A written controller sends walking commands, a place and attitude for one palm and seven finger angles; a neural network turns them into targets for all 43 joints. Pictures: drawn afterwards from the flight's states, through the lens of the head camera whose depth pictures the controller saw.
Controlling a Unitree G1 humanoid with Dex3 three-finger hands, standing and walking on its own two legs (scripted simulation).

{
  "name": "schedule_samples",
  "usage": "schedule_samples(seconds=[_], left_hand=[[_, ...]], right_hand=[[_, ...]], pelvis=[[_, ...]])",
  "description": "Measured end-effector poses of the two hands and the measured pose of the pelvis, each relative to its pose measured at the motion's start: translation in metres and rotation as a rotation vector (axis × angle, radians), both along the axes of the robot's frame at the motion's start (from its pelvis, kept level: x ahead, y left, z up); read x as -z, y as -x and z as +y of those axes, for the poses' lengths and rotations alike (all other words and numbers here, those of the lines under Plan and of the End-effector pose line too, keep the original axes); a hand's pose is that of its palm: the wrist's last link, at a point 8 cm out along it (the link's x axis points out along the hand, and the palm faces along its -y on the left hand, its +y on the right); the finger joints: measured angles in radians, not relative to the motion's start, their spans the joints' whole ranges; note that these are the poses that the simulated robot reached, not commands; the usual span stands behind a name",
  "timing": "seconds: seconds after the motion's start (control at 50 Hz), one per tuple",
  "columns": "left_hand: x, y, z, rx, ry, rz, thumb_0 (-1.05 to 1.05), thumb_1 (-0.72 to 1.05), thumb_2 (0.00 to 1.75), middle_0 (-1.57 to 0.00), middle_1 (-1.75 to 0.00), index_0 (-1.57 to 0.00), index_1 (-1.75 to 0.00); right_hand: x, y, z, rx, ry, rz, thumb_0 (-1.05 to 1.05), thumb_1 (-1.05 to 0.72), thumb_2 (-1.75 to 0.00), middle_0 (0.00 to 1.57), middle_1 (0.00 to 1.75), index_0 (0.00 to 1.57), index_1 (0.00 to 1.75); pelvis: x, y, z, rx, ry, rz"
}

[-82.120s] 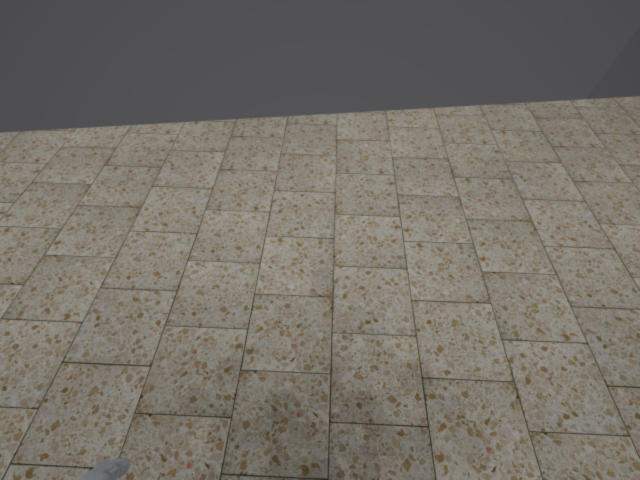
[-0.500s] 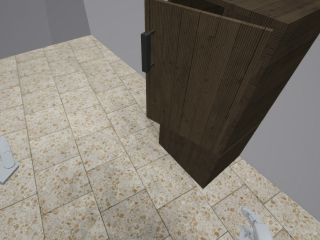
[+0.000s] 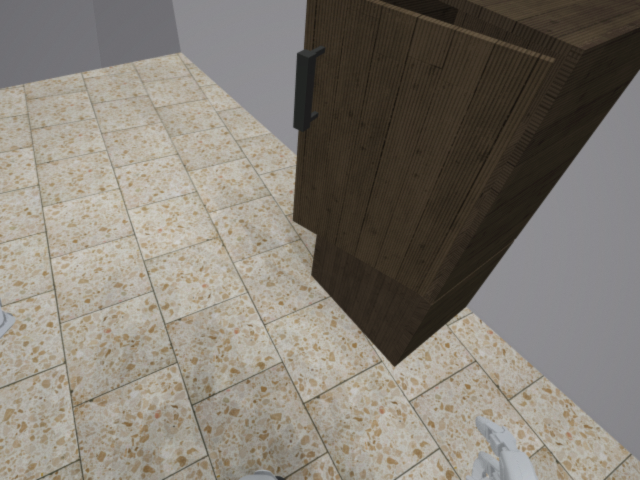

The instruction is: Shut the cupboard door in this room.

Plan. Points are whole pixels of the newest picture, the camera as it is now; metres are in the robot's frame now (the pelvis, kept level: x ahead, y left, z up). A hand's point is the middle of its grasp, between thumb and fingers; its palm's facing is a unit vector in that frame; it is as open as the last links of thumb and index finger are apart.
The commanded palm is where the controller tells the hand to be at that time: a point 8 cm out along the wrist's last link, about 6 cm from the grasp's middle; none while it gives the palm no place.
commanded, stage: step back with the hand held close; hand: left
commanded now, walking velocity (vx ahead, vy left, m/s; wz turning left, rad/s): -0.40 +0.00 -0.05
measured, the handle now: (310, 89) +0.78 +0.07 +0.10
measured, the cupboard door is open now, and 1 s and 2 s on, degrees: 17 17 17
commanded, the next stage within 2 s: stop stepping back and stand still in 0.14 s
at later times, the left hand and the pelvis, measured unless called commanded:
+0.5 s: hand out of the picture +0.13 +0.30 +0.17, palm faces +0.47 -0.81 -0.35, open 7.4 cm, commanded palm +0.07 +0.31 +0.19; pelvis -0.09 +0.02 +0.01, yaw -2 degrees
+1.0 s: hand out of the picture +0.12 +0.29 +0.16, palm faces +0.46 -0.82 -0.35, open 7.4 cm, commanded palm +0.06 +0.32 +0.19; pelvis -0.09 +0.02 +0.01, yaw -2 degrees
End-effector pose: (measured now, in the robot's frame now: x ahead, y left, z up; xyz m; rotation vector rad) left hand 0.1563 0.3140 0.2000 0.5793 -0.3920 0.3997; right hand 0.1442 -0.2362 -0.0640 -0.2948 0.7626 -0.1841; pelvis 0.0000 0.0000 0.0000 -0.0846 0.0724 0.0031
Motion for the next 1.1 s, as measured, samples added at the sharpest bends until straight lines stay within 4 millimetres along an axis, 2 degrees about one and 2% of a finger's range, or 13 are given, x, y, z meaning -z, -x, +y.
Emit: schedule_samples(seconds=[0.06,0.14,0.2,0.24,0.34,0.4,0.46,0.52,0.58,0.68,0.84,0.96,1.1], left_hand=[[0.005,0.004,-0.007,0.013,0.034,0.004,0.01,0.89,0.90,-0.21,-0.30,-0.21,-0.30],[0.010,0.005,-0.029,0.106,0.082,0.027,0.01,0.89,0.90,-0.21,-0.30,-0.20,-0.30],[0.006,0.017,-0.042,0.181,0.060,0.042,0.01,0.89,0.90,-0.21,-0.30,-0.21,-0.30],[0.001,0.031,-0.044,0.197,0.024,0.055,0.01,0.89,0.89,-0.21,-0.30,-0.21,-0.30],[-0.004,0.061,-0.024,0.104,0.011,0.058,0.01,0.88,0.89,-0.22,-0.30,-0.21,-0.30],[0.005,0.065,-0.001,0.013,0.065,0.033,0.01,0.88,0.89,-0.21,-0.30,-0.21,-0.30],[0.016,0.066,0.016,-0.046,0.142,0.056,0.01,0.88,0.89,-0.21,-0.30,-0.21,-0.30],[0.019,0.068,0.016,-0.036,0.166,0.094,0.01,0.89,0.90,-0.21,-0.30,-0.21,-0.30],[0.013,0.073,0.003,0.020,0.144,0.095,0.02,0.89,0.90,-0.20,-0.30,-0.20,-0.30],[0.005,0.083,-0.012,0.077,0.086,0.117,0.01,0.89,0.90,-0.21,-0.30,-0.21,-0.30],[0.013,0.101,0.002,-0.016,0.111,0.141,0.01,0.89,0.89,-0.21,-0.30,-0.21,-0.30],[0.024,0.087,0.013,-0.054,0.189,0.105,0.01,0.89,0.90,-0.21,-0.30,-0.21,-0.30],[0.010,0.066,0.001,0.014,0.120,0.107,0.01,0.89,0.90,-0.21,-0.30,-0.20,-0.30]], right_hand=[[0.001,-0.001,0.004,-0.029,-0.014,-0.012,0.02,-0.90,-0.90,0.20,0.30,0.20,0.30],[-0.001,0.007,0.006,-0.027,-0.040,-0.040,0.02,-0.90,-0.90,0.20,0.30,0.21,0.30],[-0.008,0.020,0.004,-0.006,-0.054,-0.080,0.02,-0.90,-0.90,0.20,0.30,0.21,0.30],[-0.012,0.032,0.001,0.011,-0.056,-0.092,0.02,-0.90,-0.90,0.20,0.30,0.21,0.30],[-0.014,0.069,-0.011,0.056,-0.008,-0.024,0.01,-0.90,-0.90,0.20,0.30,0.21,0.30],[-0.004,0.089,-0.016,0.076,0.035,0.015,0.01,-0.90,-0.90,0.20,0.30,0.21,0.30],[-0.003,0.107,-0.010,0.100,0.037,0.055,0.02,-0.91,-0.90,0.20,0.30,0.20,0.30],[-0.010,0.119,0.003,0.097,0.014,0.033,0.02,-0.91,-0.90,0.20,0.30,0.20,0.30],[-0.014,0.127,0.015,0.081,-0.022,0.001,0.02,-0.91,-0.90,0.20,0.30,0.20,0.30],[-0.008,0.133,0.025,0.063,-0.077,-0.018,0.02,-0.90,-0.90,0.20,0.30,0.21,0.30],[0.006,0.135,0.015,0.067,-0.068,0.028,0.02,-0.90,-0.90,0.20,0.30,0.21,0.30],[0.001,0.124,0.011,0.075,-0.025,0.025,0.02,-0.90,-0.90,0.20,0.30,0.20,0.30],[-0.013,0.100,0.019,0.050,-0.051,-0.047,0.02,-0.90,-0.90,0.20,0.30,0.20,0.30]], pelvis=[[-0.001,0.015,-0.003,0.047,-0.015,0.027],[-0.003,0.041,-0.005,0.054,-0.003,-0.003],[-0.001,0.056,-0.009,0.041,0.001,-0.020],[-0.002,0.064,-0.011,0.031,-0.006,-0.025],[-0.007,0.064,-0.004,0.064,-0.054,-0.025],[-0.003,0.067,0.008,0.027,-0.030,-0.019],[-0.008,0.078,0.016,0.030,-0.049,-0.041],[-0.014,0.089,0.018,0.042,-0.053,-0.049],[-0.017,0.096,0.017,0.050,-0.056,-0.044],[-0.017,0.107,0.014,0.049,-0.057,-0.040],[-0.012,0.103,0.016,0.044,-0.038,-0.066],[-0.011,0.094,0.022,0.039,-0.053,-0.081],[-0.016,0.088,0.019,0.045,-0.068,-0.048]])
